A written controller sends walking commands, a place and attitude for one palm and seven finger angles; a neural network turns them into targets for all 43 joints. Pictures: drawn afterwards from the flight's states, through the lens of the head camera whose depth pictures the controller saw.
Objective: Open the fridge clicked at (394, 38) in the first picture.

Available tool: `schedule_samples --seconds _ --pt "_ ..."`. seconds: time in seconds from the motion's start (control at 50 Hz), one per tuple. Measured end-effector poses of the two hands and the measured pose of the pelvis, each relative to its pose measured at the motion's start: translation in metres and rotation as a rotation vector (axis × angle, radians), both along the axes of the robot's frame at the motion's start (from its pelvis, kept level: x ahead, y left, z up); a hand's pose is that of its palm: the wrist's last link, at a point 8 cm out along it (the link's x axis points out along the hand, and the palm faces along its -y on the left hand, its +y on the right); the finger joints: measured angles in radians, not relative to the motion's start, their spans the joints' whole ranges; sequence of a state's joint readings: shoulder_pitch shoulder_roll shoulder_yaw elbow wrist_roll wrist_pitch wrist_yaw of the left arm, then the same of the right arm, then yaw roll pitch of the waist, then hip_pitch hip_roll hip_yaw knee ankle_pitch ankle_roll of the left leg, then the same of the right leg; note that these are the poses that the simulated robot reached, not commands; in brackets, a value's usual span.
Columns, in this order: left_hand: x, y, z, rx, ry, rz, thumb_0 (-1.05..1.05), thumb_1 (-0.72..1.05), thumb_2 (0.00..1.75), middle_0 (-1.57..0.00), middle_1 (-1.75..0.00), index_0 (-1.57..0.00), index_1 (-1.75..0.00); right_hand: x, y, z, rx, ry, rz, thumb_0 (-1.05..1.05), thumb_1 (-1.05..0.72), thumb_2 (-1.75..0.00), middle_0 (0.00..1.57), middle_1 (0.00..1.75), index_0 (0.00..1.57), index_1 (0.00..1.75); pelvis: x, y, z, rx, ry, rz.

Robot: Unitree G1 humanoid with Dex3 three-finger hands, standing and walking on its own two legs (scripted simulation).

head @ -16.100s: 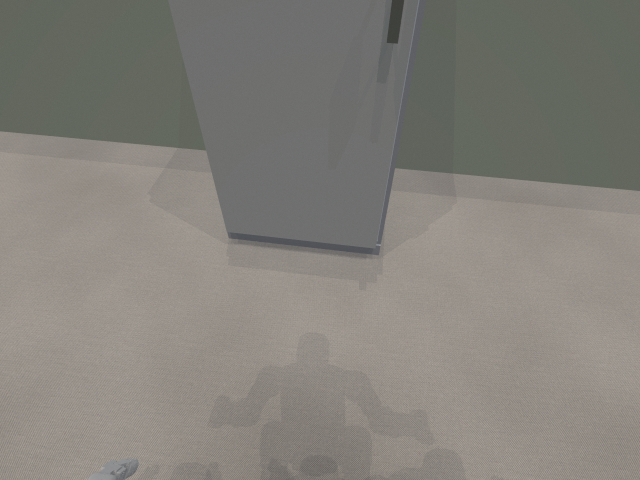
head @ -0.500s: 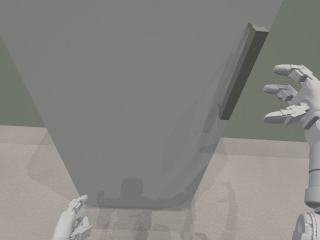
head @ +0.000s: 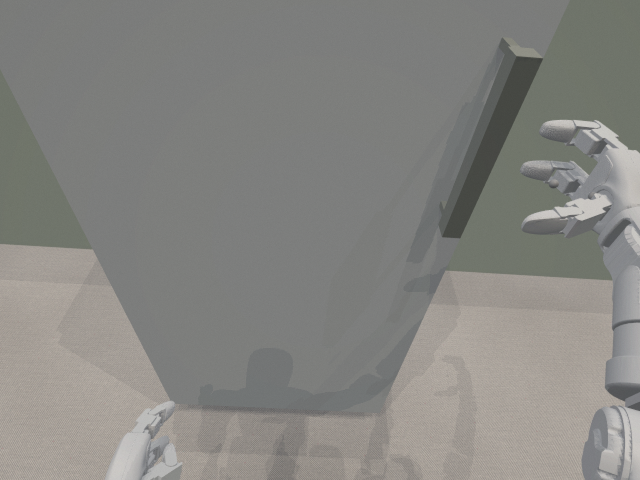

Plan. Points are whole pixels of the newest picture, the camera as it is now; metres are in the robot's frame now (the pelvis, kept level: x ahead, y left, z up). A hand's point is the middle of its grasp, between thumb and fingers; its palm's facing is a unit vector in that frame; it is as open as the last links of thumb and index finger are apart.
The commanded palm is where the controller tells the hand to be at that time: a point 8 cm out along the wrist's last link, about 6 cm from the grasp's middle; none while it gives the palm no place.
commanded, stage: feel for the door with the fingertips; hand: right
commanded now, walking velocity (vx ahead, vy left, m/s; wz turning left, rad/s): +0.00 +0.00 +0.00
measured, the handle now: (475, 148) +0.45 -0.14 +0.23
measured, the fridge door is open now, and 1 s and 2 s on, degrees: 0 0 0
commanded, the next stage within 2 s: slide the fingers in behind the handle in 0.80 s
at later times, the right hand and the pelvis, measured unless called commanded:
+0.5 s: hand (519, 182) +0.38 -0.17 +0.24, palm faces +0.00 +1.00 -0.03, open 14.0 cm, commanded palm +0.36 -0.22 +0.24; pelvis +0.00 +0.00 +0.00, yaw +0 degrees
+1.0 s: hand (513, 168) +0.41 -0.17 +0.24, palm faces +0.01 +1.00 -0.02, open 13.9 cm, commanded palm +0.38 -0.22 +0.24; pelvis +0.00 +0.01 +0.00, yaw +0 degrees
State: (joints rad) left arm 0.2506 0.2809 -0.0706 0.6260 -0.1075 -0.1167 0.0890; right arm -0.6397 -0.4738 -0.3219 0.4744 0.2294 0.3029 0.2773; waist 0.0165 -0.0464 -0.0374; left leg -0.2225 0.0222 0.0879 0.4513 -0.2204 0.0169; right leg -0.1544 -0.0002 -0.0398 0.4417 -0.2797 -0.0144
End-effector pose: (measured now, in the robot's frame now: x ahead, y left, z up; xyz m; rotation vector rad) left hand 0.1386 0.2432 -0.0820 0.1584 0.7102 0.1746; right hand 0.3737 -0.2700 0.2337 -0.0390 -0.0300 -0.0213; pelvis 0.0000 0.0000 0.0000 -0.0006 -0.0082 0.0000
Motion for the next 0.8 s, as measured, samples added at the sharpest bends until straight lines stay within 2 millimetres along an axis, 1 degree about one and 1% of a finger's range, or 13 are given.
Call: schedule_samples --seconds 0.08,0.16,0.3,0.38,0.44,0.5,0.56,0.62,0.8 --pt "-0.002 0.002 -0.001 0.007 0.014 0.004 0.02 0.9 0.89 -0.2 -0.3 -0.2 -0.3 -0.001 0.006 0.0 0.0 -0.027 0.018 -0.01 0.5 -0.3 0.3 1.2 0.3 1.2 0.003 -0.001 0.0 0.0 0.001 0.001" --pt "0.003 0.0 -0.001 0.002 0.006 -0.002 0.02 0.9 0.89 -0.2 -0.3 -0.2 -0.3 -0.004 0.016 0.002 0.008 -0.055 0.04 -0.01 0.5 -0.3 0.3 1.2 0.3 1.2 0.005 -0.003 0.0 0.001 -0.002 0.003" --pt "0.025 -0.012 0.005 -0.023 -0.049 -0.033 0.02 0.9 0.89 -0.2 -0.3 -0.2 -0.3 -0.011 0.035 0.001 0.012 -0.051 0.044 -0.01 0.5 -0.3 0.3 1.2 0.3 1.2 0.006 -0.003 0.0 -0.001 -0.01 0.003" --pt "0.04 -0.02 0.01 -0.036 -0.083 -0.059 0.02 0.9 0.89 -0.2 -0.3 -0.2 -0.3 -0.017 0.044 0.005 0.012 -0.058 0.042 -0.01 0.5 -0.3 0.3 1.2 0.3 1.2 0.006 -0.003 -0.001 -0.002 -0.017 0.0" --pt "0.048 -0.025 0.014 -0.041 -0.097 -0.078 0.02 0.9 0.89 -0.2 -0.3 -0.2 -0.3 -0.017 0.047 0.007 0.014 -0.049 0.034 -0.01 0.5 -0.3 0.3 1.2 0.3 1.2 0.005 -0.001 -0.001 -0.002 -0.021 -0.003" --pt "0.051 -0.027 0.016 -0.043 -0.102 -0.087 0.01 0.9 0.89 -0.2 -0.3 -0.2 -0.3 -0.015 0.047 0.007 0.013 -0.026 0.019 -0.01 0.5 -0.3 0.3 1.2 0.3 1.2 0.003 0.001 -0.001 -0.002 -0.022 -0.008" --pt "0.049 -0.025 0.015 -0.04 -0.095 -0.086 0.01 0.9 0.89 -0.2 -0.3 -0.2 -0.3 -0.01 0.046 0.007 0.009 -0.006 0.006 -0.01 0.5 -0.3 0.3 1.2 0.3 1.2 0.001 0.002 -0.001 -0.002 -0.022 -0.011" --pt "0.042 -0.021 0.012 -0.033 -0.077 -0.076 0.01 0.9 0.89 -0.2 -0.3 -0.2 -0.3 -0.005 0.046 0.008 0.012 -0.006 0.005 -0.01 0.5 -0.3 0.3 1.2 0.3 1.2 0.0 0.004 -0.001 -0.003 -0.019 -0.012" --pt "0.004 0.001 -0.003 -0.009 0.021 -0.003 0.01 0.9 0.89 -0.2 -0.3 -0.2 -0.3 0.009 0.048 0.007 0.023 -0.009 0.016 -0.01 0.5 -0.3 0.3 1.2 0.3 1.2 -0.001 0.006 0.0 -0.004 -0.011 -0.004"
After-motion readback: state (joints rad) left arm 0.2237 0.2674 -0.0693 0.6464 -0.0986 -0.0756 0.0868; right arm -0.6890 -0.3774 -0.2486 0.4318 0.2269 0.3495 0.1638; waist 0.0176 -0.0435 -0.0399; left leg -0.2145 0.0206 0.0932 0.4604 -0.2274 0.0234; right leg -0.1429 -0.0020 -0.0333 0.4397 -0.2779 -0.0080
